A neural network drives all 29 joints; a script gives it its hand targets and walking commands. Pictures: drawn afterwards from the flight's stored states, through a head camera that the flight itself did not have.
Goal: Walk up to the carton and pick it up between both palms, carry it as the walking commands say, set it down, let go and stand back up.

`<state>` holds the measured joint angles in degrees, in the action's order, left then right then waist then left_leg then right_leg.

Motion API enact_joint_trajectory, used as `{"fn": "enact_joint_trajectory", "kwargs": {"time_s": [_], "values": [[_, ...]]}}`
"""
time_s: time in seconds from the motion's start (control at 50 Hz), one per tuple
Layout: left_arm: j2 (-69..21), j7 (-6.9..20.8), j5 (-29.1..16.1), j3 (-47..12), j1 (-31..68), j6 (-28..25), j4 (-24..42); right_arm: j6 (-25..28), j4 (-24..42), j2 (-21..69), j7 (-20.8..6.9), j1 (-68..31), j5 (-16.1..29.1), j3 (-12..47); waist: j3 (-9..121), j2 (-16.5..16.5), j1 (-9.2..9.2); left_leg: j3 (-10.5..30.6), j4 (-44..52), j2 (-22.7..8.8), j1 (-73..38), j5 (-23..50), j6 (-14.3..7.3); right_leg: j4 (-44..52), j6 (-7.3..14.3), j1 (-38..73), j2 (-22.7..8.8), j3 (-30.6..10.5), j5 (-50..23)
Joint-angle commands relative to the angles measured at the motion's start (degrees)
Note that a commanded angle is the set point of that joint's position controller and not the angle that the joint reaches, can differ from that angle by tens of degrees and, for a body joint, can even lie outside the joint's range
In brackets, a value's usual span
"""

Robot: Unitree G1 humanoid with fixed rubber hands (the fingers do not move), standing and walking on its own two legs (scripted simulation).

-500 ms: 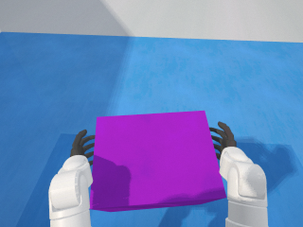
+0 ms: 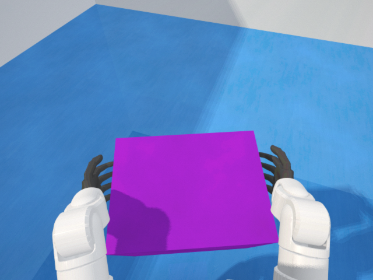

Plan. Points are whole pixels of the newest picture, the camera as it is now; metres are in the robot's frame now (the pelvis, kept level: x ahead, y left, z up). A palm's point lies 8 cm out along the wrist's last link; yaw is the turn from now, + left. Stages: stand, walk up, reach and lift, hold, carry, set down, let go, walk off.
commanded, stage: carry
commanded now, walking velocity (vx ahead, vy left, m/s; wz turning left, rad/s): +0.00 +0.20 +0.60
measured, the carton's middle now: (188, 199) +0.29 +0.01 -0.01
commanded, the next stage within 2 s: none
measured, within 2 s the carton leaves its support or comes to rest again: neither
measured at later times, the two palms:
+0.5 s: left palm out of the picture +0.20 +0.36 +0.06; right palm (181, 174) +0.30 +0.02 +0.08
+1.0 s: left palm out of the picture +0.20 +0.37 +0.10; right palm (175, 171) +0.29 +0.03 +0.11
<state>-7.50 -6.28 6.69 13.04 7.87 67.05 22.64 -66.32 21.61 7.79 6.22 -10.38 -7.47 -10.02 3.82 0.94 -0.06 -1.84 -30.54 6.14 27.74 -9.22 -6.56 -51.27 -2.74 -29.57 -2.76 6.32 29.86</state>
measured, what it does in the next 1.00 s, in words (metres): steps to the left: right foot, then left foot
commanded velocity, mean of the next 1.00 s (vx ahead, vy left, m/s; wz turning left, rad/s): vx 0.00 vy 0.03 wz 0.10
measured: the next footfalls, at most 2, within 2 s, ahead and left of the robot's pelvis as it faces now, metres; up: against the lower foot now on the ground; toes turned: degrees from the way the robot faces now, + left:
right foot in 0.08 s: +0.02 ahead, -0.09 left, +0.00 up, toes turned -6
left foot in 0.40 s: +0.04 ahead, +0.25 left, +0.00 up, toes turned +4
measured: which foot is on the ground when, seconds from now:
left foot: down 0.00-0.08, up 0.10-0.38, down 0.40-1.00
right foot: up 0.00-0.06, down 0.08-0.42, up 0.44-0.66, down 0.68-1.00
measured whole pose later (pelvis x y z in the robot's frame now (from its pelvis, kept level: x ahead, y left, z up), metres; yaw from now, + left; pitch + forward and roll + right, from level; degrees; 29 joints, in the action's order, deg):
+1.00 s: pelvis -0.02 +0.14 +0.01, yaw +13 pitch +3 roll +0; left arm -7.6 -6.7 8.5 13.8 9.2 67.7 15.4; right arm -67.8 12.6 4.6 8.3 -13.8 -5.3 -9.4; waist 7.9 0.3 1.3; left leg -8.6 -27.6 -1.6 19.7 -10.9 -2.5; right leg -28.3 -0.6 -16.2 -3.6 7.4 14.8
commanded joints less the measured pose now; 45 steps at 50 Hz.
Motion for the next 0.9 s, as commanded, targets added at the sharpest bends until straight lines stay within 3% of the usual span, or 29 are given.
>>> {"fn": "enact_joint_trajectory", "kwargs": {"time_s": [0.0,0.02,0.04,0.06,0.08,0.1,0.12,0.14,0.16,0.18,0.2,0.26,0.34,0.36,0.38,0.4,0.42,0.44,0.46,0.48,0.52,0.6,0.64,0.66,0.68,0.7,0.72,0.8,0.88], "values": [[-47.86,20.06,-25.98,-47.44,28.17,1.69,1.78,-2.45,0.49,46.03,-18.79,-20.45,22.23,42.45,17.30,6.37,1.08,16.71,10.94,-16.48,-12.29,12.65,-4.91,9.45,1.19,9.47,0.97,0.00,-1.65],[-48.05,20.22,-25.88,-47.17,27.65,1.66,1.39,-2.53,0.67,46.11,-18.74,-20.92,22.41,43.07,17.36,5.66,0.54,15.37,10.70,-14.92,-9.89,11.90,-3.24,16.76,1.80,15.11,0.96,0.84,-4.86],[-48.19,20.41,-25.66,-47.03,27.11,1.62,0.97,-2.61,0.42,46.09,-18.68,-21.21,22.52,43.60,17.55,4.86,-0.39,12.84,8.33,-12.43,-4.32,10.21,0.14,26.62,2.69,24.59,-0.64,1.11,-10.19],[-47.49,20.56,-25.35,-46.97,26.37,1.60,0.68,-2.64,0.57,46.21,-18.68,-22.36,22.92,44.15,15.79,0.98,-1.20,10.74,3.41,-9.00,5.83,5.59,4.80,32.43,4.68,34.24,-6.97,-4.68,-11.11],[-47.14,20.71,-24.99,-46.09,25.93,1.44,0.29,-3.11,1.37,46.26,-18.89,-23.57,23.46,44.57,13.92,-20.67,-1.57,1.96,-20.23,-1.55,14.74,-17.39,7.48,36.62,13.50,32.56,-28.73,-24.51,-16.22],[-47.16,21.14,-24.86,-44.61,25.29,1.90,-2.60,-3.43,-0.35,45.82,-19.00,-25.85,23.08,44.03,8.50,-16.33,-0.49,2.28,-33.89,-6.92,19.82,-19.54,6.19,36.69,17.31,23.94,-36.67,-24.76,-27.75],[-47.62,21.21,-25.47,-44.68,28.31,1.63,-0.35,-2.70,-0.37,48.16,-19.03,-27.21,24.48,44.81,8.24,-7.49,0.02,5.73,-40.35,-8.43,16.83,-16.42,5.94,33.55,15.12,22.38,-31.32,-18.44,-35.19],[-47.46,21.20,-25.20,-45.18,29.82,1.32,0.15,-2.29,-0.93,48.88,-19.21,-27.30,25.21,44.90,8.40,-3.63,0.37,4.28,-42.04,-8.96,15.79,-12.87,6.51,31.14,11.87,22.00,-27.03,-11.32,-35.08],[-46.84,21.13,-25.15,-45.59,31.00,0.97,0.67,-2.01,-1.89,49.24,-19.19,-26.81,25.48,44.85,8.86,-4.11,0.79,2.39,-40.42,-9.10,16.74,-10.11,7.27,27.60,9.16,25.24,-23.17,-6.10,-39.82],[-46.55,20.98,-25.11,-45.54,31.29,0.77,1.18,-1.73,-2.09,49.28,-18.90,-26.54,25.36,44.59,9.04,-7.31,0.94,-0.94,-37.25,-8.41,16.12,-8.88,7.76,25.18,7.65,26.75,-19.83,-2.59,-45.10],[-46.29,20.98,-25.16,-45.09,30.99,0.80,1.53,-1.60,-1.69,49.21,-18.51,-26.49,25.26,44.59,9.17,-10.19,0.61,-3.02,-33.87,-7.71,14.14,-9.20,8.03,24.98,7.40,26.62,-18.28,-1.36,-47.67],[-45.01,20.92,-24.56,-44.10,29.24,1.30,1.11,-1.78,-0.88,48.69,-17.74,-25.92,25.07,44.76,10.07,-14.85,0.30,-6.34,-22.50,-7.52,6.08,-10.98,8.05,23.61,6.69,24.09,-17.28,1.50,-51.22],[-44.97,20.68,-24.00,-44.14,29.28,1.77,0.52,-2.53,-1.89,47.78,-17.57,-26.32,25.26,43.70,12.81,-16.67,0.11,-10.70,-3.88,-5.76,-3.25,-2.18,8.06,18.24,2.89,24.45,-16.57,3.81,-47.92],[-45.22,20.46,-23.99,-44.49,29.88,1.84,0.73,-2.73,-2.73,47.81,-17.70,-25.81,25.39,43.45,15.16,-13.10,0.84,-11.35,4.47,-5.68,-10.11,3.49,7.81,12.57,1.10,23.04,-14.77,5.64,-47.54],[-45.01,20.32,-23.99,-44.73,30.04,1.97,0.63,-2.93,-3.34,47.93,-18.00,-25.73,25.38,43.08,16.89,-6.26,1.50,-9.51,10.07,-7.10,-18.59,8.99,7.71,6.84,-0.67,16.91,-12.54,6.27,-37.69],[-44.45,20.34,-24.04,-44.65,30.42,2.15,-0.50,-3.16,-5.16,47.68,-18.12,-24.64,24.73,42.06,18.64,2.22,1.66,-1.17,4.51,-15.66,-29.07,33.30,5.70,0.62,-2.53,5.93,-9.12,5.56,-15.20],[-45.29,20.42,-24.96,-46.44,30.32,2.54,-0.58,-2.83,-8.09,46.43,-18.21,-20.82,23.67,39.94,20.79,17.93,1.79,14.86,1.49,-27.77,-34.31,55.88,-2.31,-6.76,-4.27,-6.54,-3.75,4.50,11.96],[-46.66,20.46,-24.56,-46.18,31.27,2.03,-0.84,-2.53,-6.12,47.36,-18.45,-22.48,24.14,40.56,22.83,14.59,1.34,14.45,0.42,-28.19,-33.71,56.10,-4.33,-10.26,-2.89,-5.68,-5.03,-2.03,13.62],[-48.09,20.59,-25.36,-46.89,32.63,1.36,-0.50,-2.09,-5.41,47.83,-18.54,-22.98,23.79,40.38,23.25,11.81,1.10,11.69,0.18,-26.69,-31.20,51.82,-3.85,-9.56,-2.31,-4.73,-5.22,-3.31,11.09],[-49.25,20.56,-26.21,-48.02,34.93,0.74,0.50,-1.57,-4.24,48.64,-18.63,-24.15,23.75,40.47,22.99,10.37,0.72,8.34,0.76,-25.15,-28.23,45.10,-2.99,-8.38,-1.89,-2.48,-5.53,-3.14,6.67],[-49.89,20.22,-27.39,-49.74,37.61,0.15,2.76,-0.73,-2.24,49.29,-18.69,-25.49,24.22,40.58,21.52,11.22,0.63,4.24,4.35,-22.69,-22.83,29.51,-1.89,-4.54,-1.18,1.13,-4.49,-1.52,2.21],[-47.22,20.05,-26.52,-49.24,33.22,0.70,1.61,-0.89,-2.76,47.15,-18.41,-21.87,22.77,41.13,18.81,8.87,0.39,5.21,9.08,-22.75,-17.60,12.70,-1.48,12.19,0.72,9.41,-2.43,0.49,-2.66],[-47.08,20.38,-26.44,-49.08,31.67,1.03,0.12,-1.33,-3.70,46.30,-18.43,-20.91,22.13,41.32,16.11,5.02,-0.16,3.63,9.60,-20.58,-12.54,2.59,1.54,27.50,1.79,17.54,-2.66,1.10,-14.55],[-47.07,20.62,-26.56,-49.13,31.69,1.21,-0.22,-1.39,-4.29,46.35,-18.50,-20.80,21.99,41.51,15.71,2.83,0.14,3.04,8.42,-19.06,-10.71,0.37,3.73,29.67,2.45,20.87,-5.14,-1.16,-17.95],[-47.37,20.78,-25.95,-48.35,31.02,1.31,-1.69,-1.61,-4.31,46.19,-18.72,-21.01,22.00,41.87,14.57,-0.18,0.48,0.70,8.61,-16.33,-10.82,-4.03,5.69,30.20,3.50,18.72,-8.08,-4.73,-15.53],[-47.57,21.10,-25.50,-47.51,30.25,1.23,-3.59,-1.82,-4.09,46.22,-18.81,-22.60,22.22,42.20,12.79,-3.81,0.85,-0.34,7.44,-14.39,-12.91,-5.30,6.09,31.35,4.18,13.84,-10.45,-7.50,-11.83],[-47.69,21.33,-25.69,-47.24,30.78,1.22,-3.70,-1.81,-3.60,46.60,-18.83,-24.04,22.75,42.80,11.45,-4.92,1.00,-0.61,6.58,-14.16,-14.42,-3.43,5.89,32.39,3.99,11.46,-10.63,-6.92,-10.01],[-46.93,20.97,-24.95,-46.44,32.13,1.46,-3.91,-2.61,-5.17,47.26,-19.64,-26.76,24.61,43.36,11.53,-2.04,0.82,1.15,7.89,-15.97,-14.02,2.31,5.78,29.34,2.83,13.40,-7.28,-3.31,-12.44],[-47.07,20.52,-24.24,-45.74,33.13,1.82,-4.68,-3.27,-8.13,48.18,-20.35,-27.09,25.31,42.71,12.67,0.32,0.63,1.67,7.95,-16.42,-13.77,5.32,5.59,27.60,3.15,14.69,-6.53,-3.62,-14.85]]}}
